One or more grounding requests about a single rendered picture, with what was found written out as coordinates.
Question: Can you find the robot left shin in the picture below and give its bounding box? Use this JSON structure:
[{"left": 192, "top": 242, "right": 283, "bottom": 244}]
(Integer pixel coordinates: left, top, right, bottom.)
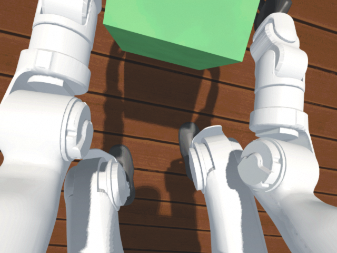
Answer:
[{"left": 64, "top": 148, "right": 130, "bottom": 203}]

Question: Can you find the robot right upper arm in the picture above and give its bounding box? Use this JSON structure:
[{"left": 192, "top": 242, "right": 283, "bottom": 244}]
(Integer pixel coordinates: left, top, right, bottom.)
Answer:
[{"left": 237, "top": 137, "right": 337, "bottom": 253}]

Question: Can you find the robot left upper arm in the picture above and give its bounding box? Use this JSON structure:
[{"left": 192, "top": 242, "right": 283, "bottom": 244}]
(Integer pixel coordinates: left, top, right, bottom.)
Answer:
[{"left": 0, "top": 90, "right": 94, "bottom": 253}]

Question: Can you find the right robot hand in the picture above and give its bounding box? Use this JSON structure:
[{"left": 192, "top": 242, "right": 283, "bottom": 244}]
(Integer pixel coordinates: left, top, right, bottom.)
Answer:
[{"left": 254, "top": 0, "right": 292, "bottom": 31}]

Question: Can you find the robot right forearm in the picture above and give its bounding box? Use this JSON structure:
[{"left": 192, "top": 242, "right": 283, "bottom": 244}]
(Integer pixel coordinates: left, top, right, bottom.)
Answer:
[{"left": 249, "top": 13, "right": 315, "bottom": 156}]

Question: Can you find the carton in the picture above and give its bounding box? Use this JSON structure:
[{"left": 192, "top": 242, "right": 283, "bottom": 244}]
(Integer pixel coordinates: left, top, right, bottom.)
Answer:
[{"left": 103, "top": 0, "right": 260, "bottom": 70}]

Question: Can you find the robot left forearm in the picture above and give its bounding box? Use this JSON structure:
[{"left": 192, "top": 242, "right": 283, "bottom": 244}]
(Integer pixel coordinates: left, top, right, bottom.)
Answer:
[{"left": 0, "top": 0, "right": 102, "bottom": 108}]

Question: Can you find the robot left foot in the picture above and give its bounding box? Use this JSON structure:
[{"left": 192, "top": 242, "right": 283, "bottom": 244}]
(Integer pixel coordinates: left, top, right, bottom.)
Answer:
[{"left": 109, "top": 144, "right": 135, "bottom": 206}]

